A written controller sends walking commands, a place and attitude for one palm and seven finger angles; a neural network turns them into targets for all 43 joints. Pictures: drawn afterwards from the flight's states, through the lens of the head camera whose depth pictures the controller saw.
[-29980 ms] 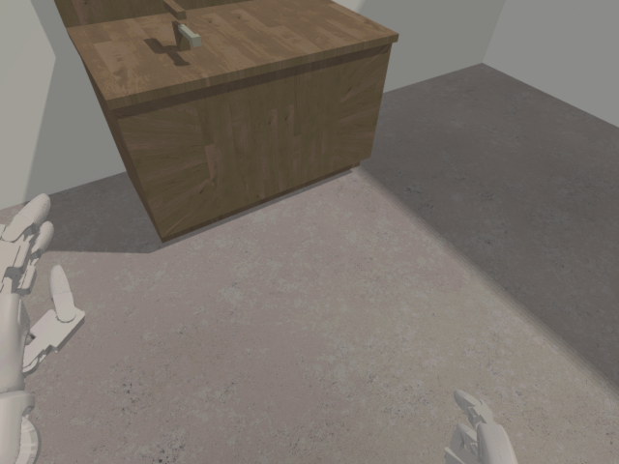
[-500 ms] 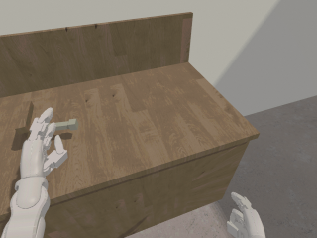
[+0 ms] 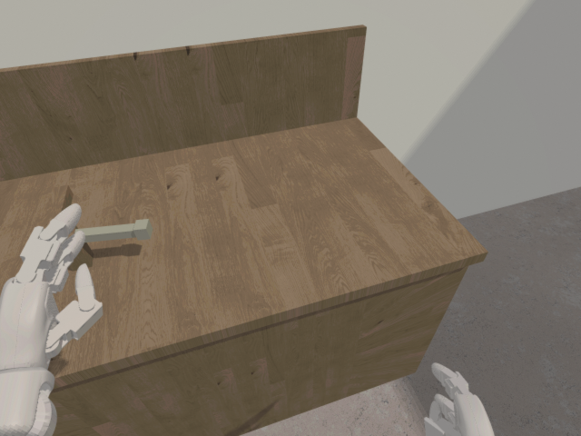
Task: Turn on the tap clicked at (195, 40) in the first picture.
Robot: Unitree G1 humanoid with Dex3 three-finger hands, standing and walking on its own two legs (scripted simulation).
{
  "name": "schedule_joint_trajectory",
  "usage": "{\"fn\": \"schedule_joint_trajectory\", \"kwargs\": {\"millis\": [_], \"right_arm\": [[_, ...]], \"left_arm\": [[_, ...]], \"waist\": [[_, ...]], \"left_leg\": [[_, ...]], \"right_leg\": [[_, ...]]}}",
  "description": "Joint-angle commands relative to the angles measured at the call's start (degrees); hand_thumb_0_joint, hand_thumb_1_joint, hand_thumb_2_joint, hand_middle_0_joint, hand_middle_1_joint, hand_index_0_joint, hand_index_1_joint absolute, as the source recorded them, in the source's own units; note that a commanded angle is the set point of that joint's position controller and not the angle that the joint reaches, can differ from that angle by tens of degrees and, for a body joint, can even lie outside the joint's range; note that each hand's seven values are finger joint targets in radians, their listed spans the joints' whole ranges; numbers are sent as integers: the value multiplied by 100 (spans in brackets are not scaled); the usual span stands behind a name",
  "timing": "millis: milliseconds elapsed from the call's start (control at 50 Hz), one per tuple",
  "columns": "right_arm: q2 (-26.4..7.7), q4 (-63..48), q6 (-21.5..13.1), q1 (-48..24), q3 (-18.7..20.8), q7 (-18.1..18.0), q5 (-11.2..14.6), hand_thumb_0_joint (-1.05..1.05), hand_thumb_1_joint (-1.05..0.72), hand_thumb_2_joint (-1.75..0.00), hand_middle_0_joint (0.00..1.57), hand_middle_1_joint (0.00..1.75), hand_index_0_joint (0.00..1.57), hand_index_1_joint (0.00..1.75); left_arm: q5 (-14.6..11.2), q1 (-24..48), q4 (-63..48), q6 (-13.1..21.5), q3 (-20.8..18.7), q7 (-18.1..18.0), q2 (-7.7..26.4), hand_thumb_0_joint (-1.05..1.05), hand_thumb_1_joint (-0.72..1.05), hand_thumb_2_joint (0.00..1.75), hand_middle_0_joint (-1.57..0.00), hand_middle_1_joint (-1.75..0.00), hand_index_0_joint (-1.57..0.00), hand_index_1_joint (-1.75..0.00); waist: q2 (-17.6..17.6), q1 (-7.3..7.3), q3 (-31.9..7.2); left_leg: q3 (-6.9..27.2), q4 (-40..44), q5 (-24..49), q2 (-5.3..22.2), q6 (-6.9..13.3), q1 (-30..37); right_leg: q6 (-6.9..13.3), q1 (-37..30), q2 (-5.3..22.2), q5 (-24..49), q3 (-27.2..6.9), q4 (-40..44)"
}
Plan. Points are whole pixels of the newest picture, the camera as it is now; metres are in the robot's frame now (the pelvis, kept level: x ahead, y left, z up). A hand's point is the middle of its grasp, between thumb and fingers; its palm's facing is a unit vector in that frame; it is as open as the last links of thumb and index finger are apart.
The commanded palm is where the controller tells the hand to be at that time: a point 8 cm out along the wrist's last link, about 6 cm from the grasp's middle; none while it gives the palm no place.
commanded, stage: draw the hand back beside the body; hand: left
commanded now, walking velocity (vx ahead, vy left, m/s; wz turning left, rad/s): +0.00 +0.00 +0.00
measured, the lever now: (143, 229) +0.46 +0.35 +0.01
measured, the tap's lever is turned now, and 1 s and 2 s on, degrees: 79 79 79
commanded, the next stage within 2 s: step back with the hand held close in 0.24 s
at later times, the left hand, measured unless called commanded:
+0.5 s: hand (72, 295) +0.20 +0.26 +0.17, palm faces +0.42 -0.83 -0.37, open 7.5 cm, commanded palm +0.15 +0.29 +0.17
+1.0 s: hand (20, 362) +0.13 +0.28 +0.16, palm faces +0.42 -0.81 -0.42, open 7.5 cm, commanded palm +0.08 +0.31 +0.17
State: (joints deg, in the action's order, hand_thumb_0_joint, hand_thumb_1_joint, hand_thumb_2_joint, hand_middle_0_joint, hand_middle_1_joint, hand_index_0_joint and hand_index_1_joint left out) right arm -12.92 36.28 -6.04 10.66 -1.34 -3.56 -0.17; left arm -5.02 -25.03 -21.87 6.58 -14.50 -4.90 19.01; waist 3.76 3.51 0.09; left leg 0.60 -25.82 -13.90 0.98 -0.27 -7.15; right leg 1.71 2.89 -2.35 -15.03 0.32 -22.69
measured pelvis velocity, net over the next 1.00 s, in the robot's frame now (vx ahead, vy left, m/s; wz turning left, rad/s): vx -0.08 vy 0.03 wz -0.01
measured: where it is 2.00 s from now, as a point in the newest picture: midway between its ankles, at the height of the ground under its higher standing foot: outside the picture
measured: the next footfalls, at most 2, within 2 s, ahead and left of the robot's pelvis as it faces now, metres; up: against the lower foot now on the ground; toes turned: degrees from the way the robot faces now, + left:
right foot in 1.46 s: -0.16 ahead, -0.10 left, +0.00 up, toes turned -1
left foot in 1.72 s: -0.20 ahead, +0.12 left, +0.00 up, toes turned +0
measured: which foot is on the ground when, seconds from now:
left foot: down 0.00-1.00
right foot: down 0.00-1.00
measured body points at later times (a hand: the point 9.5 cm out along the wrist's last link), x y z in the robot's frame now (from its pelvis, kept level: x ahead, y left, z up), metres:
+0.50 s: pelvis -0.01 +0.01 +0.00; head -0.02 -0.01 +0.45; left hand +0.17 +0.30 +0.19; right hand +0.19 -0.21 -0.08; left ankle +0.01 +0.12 -0.74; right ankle -0.02 -0.10 -0.74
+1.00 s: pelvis -0.08 +0.03 -0.01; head -0.06 +0.03 +0.44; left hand +0.10 +0.32 +0.18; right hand +0.11 -0.19 -0.09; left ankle +0.01 +0.12 -0.74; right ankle -0.02 -0.10 -0.74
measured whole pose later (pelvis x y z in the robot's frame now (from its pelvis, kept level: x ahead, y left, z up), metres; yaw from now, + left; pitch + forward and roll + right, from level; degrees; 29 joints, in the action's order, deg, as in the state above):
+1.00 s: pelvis -0.08 +0.03 -0.01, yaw +0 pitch -1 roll -1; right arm -12.2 32.1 -4.0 11.0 -1.5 -4.9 0.3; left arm -1.5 -26.4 -27.0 9.7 -19.9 -8.1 20.0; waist 2.5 1.9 2.2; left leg -1.1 -31.4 -10.3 -0.5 2.7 -21.6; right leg -1.3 17.9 -0.5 -10.5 -0.7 -29.2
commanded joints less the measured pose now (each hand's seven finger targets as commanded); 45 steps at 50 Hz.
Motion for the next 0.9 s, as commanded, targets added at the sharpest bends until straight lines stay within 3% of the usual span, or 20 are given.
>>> {"fn": "schedule_joint_trajectory", "kwargs": {"millis": [0,40,200,220,280,320,340,360,380,400,420,480,500,580,600,640,700,800,880], "right_arm": [[-562,-992,-341,-961,235,-53,22,0,-90,-90,20,30,20,30],[-583,-1009,-341,-918,245,-82,21,0,-90,-90,20,30,20,30],[-556,-1004,-411,-960,216,-103,3,0,-90,-90,20,30,20,30],[-548,-988,-419,-944,211,-103,0,0,-90,-90,20,30,20,30],[-573,-988,-427,-937,219,-99,-2,0,-90,-90,20,30,20,30],[-559,-968,-411,-966,213,-105,5,0,-90,-90,20,30,20,30],[-588,-955,-397,-929,219,-109,7,0,-90,-90,20,30,20,30],[-557,-1143,-262,-829,145,-121,30,0,-90,-90,20,30,20,30],[-503,-931,-167,-766,137,-132,-19,0,-90,-90,20,30,20,30],[-519,-1021,-113,-892,164,-129,-24,0,-90,-90,20,30,20,30],[-527,-1002,-52,-769,190,-123,-20,0,-90,-90,20,30,20,30],[-610,-1189,53,-726,265,-103,18,0,-90,-90,20,30,20,30],[-609,-1230,68,-783,264,-110,10,0,-90,-90,20,30,20,30],[-632,-1408,177,-780,305,-126,36,0,-90,-90,20,30,20,30],[-651,-1420,193,-822,304,-149,21,0,-90,-90,20,30,20,30],[-615,-1469,216,-807,308,-170,32,0,-90,-90,20,30,20,30],[-649,-1469,197,-817,329,-190,23,0,-90,-90,20,30,20,30],[-715,-1448,19,-741,338,-193,36,0,-90,-90,20,30,20,30],[-753,-1399,-87,-598,351,-185,75,0,-90,-90,20,30,20,30]], "left_arm": [[16,677,-1146,335,-590,-56,874,0,90,90,-20,-30,-20,-30],[8,788,-1061,337,-611,-73,914,0,90,90,-20,-30,-20,-30],[58,838,-1382,370,-621,-129,971,0,90,90,-20,-30,-20,-30],[57,827,-1356,375,-545,-134,885,0,90,90,-20,-30,-20,-30],[35,774,-1243,344,-609,-137,948,0,90,90,-20,-30,-20,-30],[48,805,-1180,340,-574,-133,886,0,90,90,-20,-30,-20,-30],[20,1103,-1258,348,-930,-174,1247,0,90,90,-20,-30,-20,-30],[18,1816,-1647,531,-1539,-226,1744,0,90,90,-20,-30,-20,-30],[56,1234,-1024,558,-1241,-168,1338,0,90,90,-20,-30,-20,-30],[76,1192,-1067,556,-1182,-133,1317,0,90,90,-20,-30,-20,-30],[104,923,-857,535,-1036,-108,1096,0,90,90,-20,-30,-20,-30],[120,461,-1052,514,-776,-76,835,0,90,90,-20,-30,-20,-30],[133,381,-1233,527,-772,-84,839,0,90,90,-20,-30,-20,-30],[145,93,-1645,504,-1038,-165,1120,0,90,90,-20,-30,-20,-30],[164,133,-1817,534,-1205,-204,1315,0,90,90,-20,-30,-20,-30],[150,-34,-1842,551,-1279,-243,1326,0,90,90,-20,-30,-20,-30],[164,6,-1988,598,-1408,-297,1450,0,90,90,-20,-30,-20,-30],[248,5,-1860,655,-1249,-347,1191,0,90,90,-20,-30,-20,-30],[354,186,-1702,670,-1062,-362,971,0,90,90,-20,-30,-20,-30]], "waist": [[-144,-13,-49],[-324,-25,-98],[82,26,-463],[136,8,-418],[-220,17,-267],[-45,5,-139],[-134,21,-205],[-212,-136,251],[-626,-206,118],[-505,-200,82],[-623,-224,-109],[-64,-199,-699],[110,-163,-863],[-348,-145,-1042],[-185,-118,-1109],[-269,-128,-1002],[115,-144,-893],[680,-189,-591],[299,-245,-376]], "left_leg": [[-48,226,863,52,196,289],[-14,225,734,48,216,294],[-3,207,929,2,205,456],[-11,199,907,-2,199,443],[33,244,853,33,199,331],[18,251,809,29,193,311],[52,275,797,39,189,279],[126,-22,456,101,269,-39],[193,-194,518,101,279,-54],[176,-209,628,78,278,-1],[174,-195,830,158,253,29],[126,-108,1569,309,245,214],[148,-32,1860,350,248,288],[241,26,1946,444,227,115],[283,119,1927,446,222,53],[327,156,1735,471,227,-155],[459,344,1177,500,232,-457],[862,1011,-987,698,365,-1359],[1059,1146,-2176,841,484,-2064]], "right_leg": [[-8,667,232,1049,34,504],[-22,689,237,915,37,489],[21,490,248,1092,15,438],[20,513,249,1096,24,438],[10,545,236,1030,61,431],[21,610,228,950,42,465],[25,557,239,934,56,452],[-16,1115,508,1643,-625,756],[-26,1110,661,2098,-607,705],[-27,1145,724,2381,-659,665],[-39,1016,745,2540,-616,532],[-99,803,705,2626,-469,220],[-114,747,651,2540,-387,124],[-159,787,551,2167,-285,31],[-143,743,535,2031,-263,-36],[-153,826,508,1810,-261,-64],[-136,872,463,1389,-286,-143],[-204,730,214,406,-172,-507],[-277,586,129,166,-186,-710]]}}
